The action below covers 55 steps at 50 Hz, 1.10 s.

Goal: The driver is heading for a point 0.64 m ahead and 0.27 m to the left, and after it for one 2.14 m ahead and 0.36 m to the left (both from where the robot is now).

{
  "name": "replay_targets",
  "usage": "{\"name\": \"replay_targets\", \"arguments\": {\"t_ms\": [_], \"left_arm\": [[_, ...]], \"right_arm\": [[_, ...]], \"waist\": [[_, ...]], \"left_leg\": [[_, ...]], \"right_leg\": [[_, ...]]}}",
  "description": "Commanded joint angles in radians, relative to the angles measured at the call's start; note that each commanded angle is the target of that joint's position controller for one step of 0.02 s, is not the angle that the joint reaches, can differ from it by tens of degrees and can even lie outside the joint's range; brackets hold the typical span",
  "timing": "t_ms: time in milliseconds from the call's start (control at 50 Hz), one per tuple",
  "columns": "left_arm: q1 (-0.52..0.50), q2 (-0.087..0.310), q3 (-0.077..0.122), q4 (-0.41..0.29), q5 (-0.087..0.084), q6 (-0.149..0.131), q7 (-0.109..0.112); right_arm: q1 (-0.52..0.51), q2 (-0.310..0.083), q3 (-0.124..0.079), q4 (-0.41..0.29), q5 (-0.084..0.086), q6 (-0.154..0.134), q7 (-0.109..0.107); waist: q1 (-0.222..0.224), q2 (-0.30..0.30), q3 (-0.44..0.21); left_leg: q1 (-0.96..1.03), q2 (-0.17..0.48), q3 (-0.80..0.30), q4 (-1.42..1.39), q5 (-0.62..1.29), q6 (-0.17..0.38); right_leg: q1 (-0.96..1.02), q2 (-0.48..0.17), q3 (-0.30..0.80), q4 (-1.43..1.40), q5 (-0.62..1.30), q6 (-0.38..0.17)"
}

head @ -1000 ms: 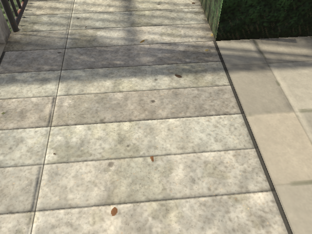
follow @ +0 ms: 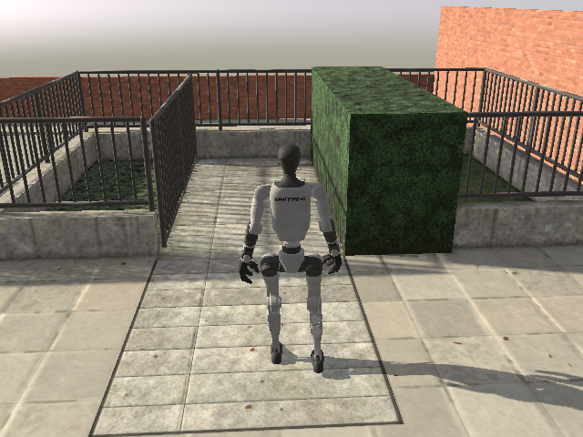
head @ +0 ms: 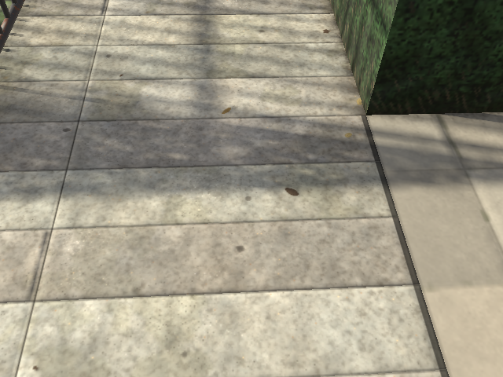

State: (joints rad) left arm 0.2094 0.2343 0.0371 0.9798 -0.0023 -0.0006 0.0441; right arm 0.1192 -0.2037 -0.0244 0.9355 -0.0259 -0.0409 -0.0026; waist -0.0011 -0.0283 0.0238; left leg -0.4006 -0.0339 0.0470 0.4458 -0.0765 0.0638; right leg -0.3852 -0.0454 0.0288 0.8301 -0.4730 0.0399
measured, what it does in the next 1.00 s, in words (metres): steps on the spot, turning left: right foot, then right foot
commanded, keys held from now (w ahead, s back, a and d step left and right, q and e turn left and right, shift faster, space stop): no key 0.12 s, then q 0.78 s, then w+q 0.10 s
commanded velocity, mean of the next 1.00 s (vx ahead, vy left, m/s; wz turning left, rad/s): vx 0.03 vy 0.00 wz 0.39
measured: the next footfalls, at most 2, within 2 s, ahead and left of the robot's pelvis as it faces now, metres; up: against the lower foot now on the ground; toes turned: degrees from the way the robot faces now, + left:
right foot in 0.08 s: +0.06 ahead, -0.15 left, +0.00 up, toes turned +0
right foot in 0.92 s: +0.16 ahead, -0.11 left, +0.00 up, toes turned +30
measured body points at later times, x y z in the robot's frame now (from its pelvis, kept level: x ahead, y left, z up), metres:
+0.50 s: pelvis +0.05 +0.01 -0.01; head +0.08 +0.03 +0.44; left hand +0.09 +0.30 -0.15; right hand +0.20 -0.25 -0.12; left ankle +0.08 +0.09 -0.73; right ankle +0.01 -0.14 -0.67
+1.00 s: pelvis +0.07 -0.03 +0.01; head +0.10 -0.03 +0.46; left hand +0.06 +0.29 -0.09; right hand +0.32 -0.22 -0.10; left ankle +0.06 +0.09 -0.70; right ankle +0.13 -0.13 -0.73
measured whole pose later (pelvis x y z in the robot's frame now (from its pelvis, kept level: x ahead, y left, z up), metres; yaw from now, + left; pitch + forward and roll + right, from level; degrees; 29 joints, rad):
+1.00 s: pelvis +0.07 -0.03 +0.01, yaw +26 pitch +2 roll +0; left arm 0.17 0.27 0.08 0.83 0.02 -0.04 0.03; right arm 0.17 -0.31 -0.09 0.73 0.02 0.04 -0.04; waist -0.01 0.04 0.00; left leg -0.47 -0.14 -0.17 0.79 -0.39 0.03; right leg -0.27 0.02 0.05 0.46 -0.23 -0.02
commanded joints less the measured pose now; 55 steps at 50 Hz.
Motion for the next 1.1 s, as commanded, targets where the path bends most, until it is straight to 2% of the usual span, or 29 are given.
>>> {"name": "replay_targets", "arguments": {"t_ms": [20,60,100,120,140,180,240,280,320,360,400,420,440,460,500,520,540,600,740,820,860,900,920,940,960,980,1000,1040,1100], "left_arm": [[0.165,0.039,0.012,0.025,0.005,0.018,0.008],[0.155,0.042,0.015,0.034,0.022,0.023,0.001],[0.131,0.076,0.014,0.015,0.036,0.023,0.0],[0.108,0.129,0.029,0.03,0.021,0.017,0.0],[0.084,0.099,0.024,0.028,0.016,0.003,0.001],[0.041,0.123,0.037,0.012,0.015,-0.015,0.012],[0.097,0.137,0.056,0.007,0.006,-0.025,0.031],[0.114,0.156,0.069,-0.002,0.005,-0.025,0.043],[0.06,0.162,0.075,-0.039,0.001,-0.028,0.055],[0.005,0.175,0.081,-0.071,-0.009,-0.03,0.06],[-0.019,0.192,0.089,-0.08,-0.021,-0.022,0.057],[0.03,0.181,0.091,-0.071,-0.013,-0.016,0.049],[0.015,0.124,0.075,-0.116,0.01,-0.015,0.047],[-0.062,0.101,0.063,-0.145,0.016,-0.017,0.042],[-0.026,0.112,0.065,-0.133,-0.005,-0.019,0.029],[-0.038,0.127,0.07,-0.131,0.004,-0.019,0.035],[-0.051,0.145,0.076,-0.135,0.011,-0.017,0.041],[-0.056,0.112,0.069,-0.15,0.003,-0.017,0.038],[-0.134,0.11,0.061,-0.188,-0.003,-0.02,0.026],[-0.129,0.125,0.062,-0.198,-0.009,-0.037,0.008],[-0.102,0.131,0.063,-0.197,-0.013,-0.048,-0.005],[-0.028,0.142,0.07,-0.179,-0.014,-0.055,-0.017],[0.028,0.186,0.083,-0.168,-0.005,-0.053,-0.017],[0.033,0.233,0.089,-0.18,0.011,-0.04,-0.008],[0.0,0.274,0.094,-0.195,0.054,-0.04,-0.016],[-0.072,0.223,0.085,-0.232,0.049,-0.049,-0.013],[-0.103,0.181,0.076,-0.243,0.025,-0.054,-0.004],[-0.084,0.164,0.065,-0.248,0.0,-0.059,0.008],[0.005,0.169,0.062,-0.237,0.009,-0.074,0.007]], "right_arm": [[-0.058,-0.133,-0.027,-0.051,0.011,-0.001,-0.014],[-0.048,-0.124,-0.024,-0.036,0.028,0.008,-0.018],[-0.013,-0.11,-0.02,-0.015,0.025,0.012,-0.018],[0.018,-0.108,-0.027,-0.014,0.028,0.017,-0.024],[0.011,-0.116,-0.027,-0.006,0.021,0.018,-0.029],[-0.012,-0.13,-0.037,-0.028,0.026,0.022,-0.036],[-0.032,-0.134,-0.049,-0.059,0.03,0.03,-0.033],[-0.028,-0.114,-0.051,-0.078,0.029,0.036,-0.024],[0.003,-0.111,-0.057,-0.089,0.023,0.045,-0.012],[0.011,-0.101,-0.06,-0.106,0.03,0.052,-0.001],[0.047,-0.104,-0.068,-0.101,0.036,0.056,0.005],[0.061,-0.153,-0.086,-0.105,0.035,0.056,0.002],[0.091,-0.283,-0.119,-0.123,0.027,0.055,-0.007],[0.195,-0.257,-0.098,-0.113,0.005,0.036,0.002],[0.112,-0.226,-0.086,-0.147,0.019,0.002,-0.001],[0.069,-0.228,-0.087,-0.164,0.032,0.002,-0.006],[0.05,-0.212,-0.081,-0.173,0.038,0.007,-0.013],[0.072,-0.21,-0.082,-0.181,0.036,0.025,-0.026],[0.045,-0.237,-0.098,-0.219,0.037,0.048,-0.04],[0.026,-0.238,-0.101,-0.241,0.036,0.06,-0.041],[0.015,-0.239,-0.101,-0.252,0.04,0.067,-0.042],[-0.007,-0.233,-0.098,-0.267,0.053,0.078,-0.046],[0.011,-0.204,-0.088,-0.275,0.055,0.081,-0.049],[0.074,-0.138,-0.073,-0.265,0.05,0.081,-0.045],[0.031,-0.195,-0.092,-0.313,0.055,0.062,-0.039],[0.024,-0.264,-0.108,-0.301,0.045,0.051,-0.034],[0.039,-0.275,-0.115,-0.281,0.04,0.05,-0.027],[0.077,-0.226,-0.107,-0.254,0.029,0.054,-0.015],[0.03,-0.179,-0.091,-0.278,0.043,0.039,0.002]], "waist": [[0.054,0.154,-0.142],[0.06,0.142,-0.106],[0.038,0.085,-0.017],[-0.008,-0.048,0.03],[-0.002,-0.07,0.048],[-0.011,-0.093,0.048],[0.018,-0.073,0.016],[0.023,-0.11,-0.004],[0.012,-0.147,-0.027],[0.001,-0.125,-0.025],[-0.021,-0.072,-0.049],[-0.012,0.047,-0.064],[-0.006,0.325,-0.062],[-0.07,0.306,-0.162],[-0.013,0.107,-0.156],[-0.004,0.054,-0.138],[0.001,0.056,-0.145],[0.003,0.102,-0.144],[-0.015,0.162,-0.104],[-0.016,0.181,-0.105],[-0.005,0.185,-0.114],[0.042,0.171,-0.118],[0.049,0.106,-0.155],[0.006,-0.114,-0.173],[0.004,-0.282,-0.092],[-0.012,-0.199,-0.044],[-0.019,-0.161,-0.03],[-0.011,-0.117,-0.028],[0.036,-0.1,0.001]], "left_leg": [[0.006,0.218,-0.213,-0.214,-0.197,0.135],[-0.052,0.188,-0.197,-0.222,-0.409,0.08],[-0.076,0.142,-0.173,-0.183,-0.492,0.002],[0.017,0.072,-0.088,-0.147,-0.403,-0.023],[0.097,0.064,-0.082,-0.089,-0.318,-0.03],[0.092,0.049,-0.073,-0.019,-0.226,-0.008],[-0.014,0.027,-0.065,0.072,-0.14,0.016],[-0.075,0.014,-0.047,0.183,-0.117,0.012],[-0.109,0.028,-0.033,0.326,-0.259,0.01],[-0.112,0.05,-0.025,0.339,-0.341,0.014],[0.041,0.025,0.002,0.179,-0.194,0.028],[0.146,0.05,-0.098,0.057,0.009,0.056],[0.285,0.261,-0.502,-0.081,0.196,0.204],[0.362,0.371,-0.689,-0.128,0.323,0.313],[0.343,0.322,-0.531,-0.077,0.336,0.258],[0.317,0.292,-0.479,-0.078,0.302,0.216],[0.294,0.263,-0.443,-0.085,0.277,0.19],[0.282,0.207,-0.409,-0.106,0.237,0.179],[0.201,0.175,-0.486,-0.153,-0.069,0.162],[0.188,0.166,-0.55,-0.148,-0.073,0.154],[0.197,0.157,-0.574,-0.125,-0.019,0.143],[0.153,0.108,-0.555,-0.074,-0.015,0.095],[0.038,0.054,-0.503,0.008,-0.216,0.046],[-0.132,-0.086,-0.31,0.275,-0.471,-0.012],[-0.322,-0.107,-0.237,0.422,-0.507,-0.023],[-0.345,-0.024,-0.243,0.534,-0.407,-0.034],[-0.354,-0.013,-0.219,0.58,-0.325,-0.048],[-0.376,0.012,-0.177,0.699,-0.232,-0.086],[-0.413,0.051,-0.123,0.718,-0.149,-0.109]], "right_leg": [[0.193,0.007,-0.03,-0.169,0.173,-0.012],[0.262,0.022,-0.052,-0.279,0.257,-0.04],[0.215,-0.051,0.022,-0.406,0.193,-0.088],[0.049,-0.043,0.031,-0.436,-0.01,-0.108],[-0.024,-0.035,0.029,-0.486,-0.074,-0.097],[-0.011,-0.044,0.028,-0.496,-0.009,-0.072],[0.101,-0.096,0.057,-0.469,0.099,-0.106],[0.16,-0.181,0.114,-0.46,0.226,-0.149],[0.179,-0.286,0.171,-0.432,0.399,-0.204],[0.186,-0.321,0.161,-0.388,0.541,-0.209],[0.128,-0.256,0.058,-0.302,0.52,-0.138],[0.061,-0.171,-0.044,-0.155,0.409,-0.072],[-0.203,0.028,-0.177,0.146,0.104,0.042],[-0.274,0.078,0.005,0.372,-0.226,0.036],[-0.305,0.031,0.072,0.479,-0.122,0.008],[-0.316,0.015,0.074,0.434,-0.043,0.003],[-0.282,-0.001,0.08,0.385,0.008,0.001],[-0.233,0.035,0.065,0.256,0.077,0.013],[-0.124,0.076,0.08,-0.037,0.129,0.039],[-0.043,0.089,0.083,-0.14,0.126,0.027],[0.019,0.094,0.076,-0.233,0.141,0.012],[0.165,0.082,0.049,-0.442,0.279,-0.015],[0.315,-0.028,0.12,-0.503,0.296,-0.057],[0.428,-0.246,0.323,-0.539,0.224,-0.141],[0.319,-0.358,0.558,-0.633,0.055,-0.262],[0.285,-0.339,0.506,-0.649,-0.059,-0.259],[0.282,-0.279,0.416,-0.65,-0.068,-0.211],[0.308,-0.228,0.304,-0.652,-0.009,-0.177],[0.318,-0.204,0.189,-0.688,0.032,-0.179]]}}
